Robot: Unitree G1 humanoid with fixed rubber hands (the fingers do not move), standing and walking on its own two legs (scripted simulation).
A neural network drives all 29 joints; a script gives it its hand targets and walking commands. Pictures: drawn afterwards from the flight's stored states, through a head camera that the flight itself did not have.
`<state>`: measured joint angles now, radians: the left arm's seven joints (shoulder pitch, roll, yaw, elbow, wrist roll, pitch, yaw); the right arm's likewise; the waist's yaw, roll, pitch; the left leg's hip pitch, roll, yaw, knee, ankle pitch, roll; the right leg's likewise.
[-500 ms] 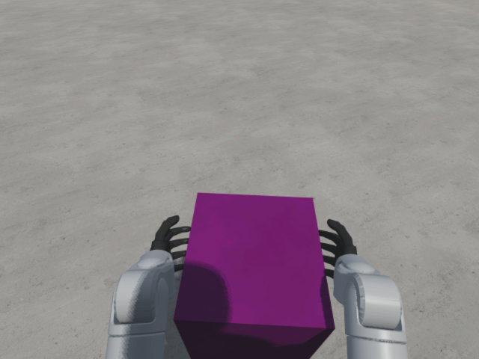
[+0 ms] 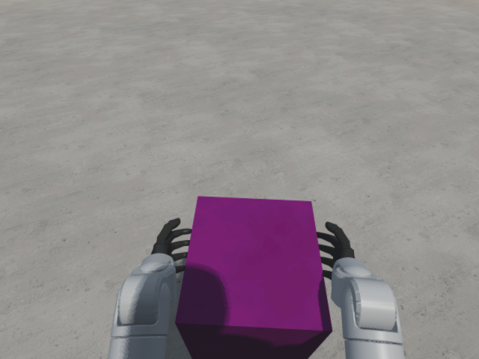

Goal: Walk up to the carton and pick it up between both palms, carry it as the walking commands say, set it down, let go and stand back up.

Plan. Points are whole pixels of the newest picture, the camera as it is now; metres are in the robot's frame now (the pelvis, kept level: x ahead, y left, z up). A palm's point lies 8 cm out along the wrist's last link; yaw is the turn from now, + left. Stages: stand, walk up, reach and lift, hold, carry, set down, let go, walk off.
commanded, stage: carry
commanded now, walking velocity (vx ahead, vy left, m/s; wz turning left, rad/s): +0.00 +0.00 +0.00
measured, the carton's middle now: (250, 285) +0.29 +0.00 -0.02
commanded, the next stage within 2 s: none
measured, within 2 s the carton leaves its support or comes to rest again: neither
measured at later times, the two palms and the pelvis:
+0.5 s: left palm (163, 251) +0.28 +0.14 +0.09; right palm (349, 260) +0.28 -0.15 +0.09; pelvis +0.02 +0.00 +0.01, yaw -5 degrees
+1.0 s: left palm (279, 156) +0.55 -0.07 +0.07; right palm (419, 198) +0.42 -0.32 +0.08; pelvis +0.24 -0.06 -0.01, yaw -29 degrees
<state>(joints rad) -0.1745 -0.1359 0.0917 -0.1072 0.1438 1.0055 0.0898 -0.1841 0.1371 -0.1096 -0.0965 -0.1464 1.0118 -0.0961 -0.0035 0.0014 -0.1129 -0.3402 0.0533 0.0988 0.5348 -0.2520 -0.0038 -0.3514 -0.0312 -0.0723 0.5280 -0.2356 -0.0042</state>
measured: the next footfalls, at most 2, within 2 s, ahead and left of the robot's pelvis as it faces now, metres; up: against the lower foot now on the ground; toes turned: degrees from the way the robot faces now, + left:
left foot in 0.96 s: +0.40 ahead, +0.01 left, +0.00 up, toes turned -16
right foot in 1.24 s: +0.39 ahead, -0.24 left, +0.00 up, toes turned -41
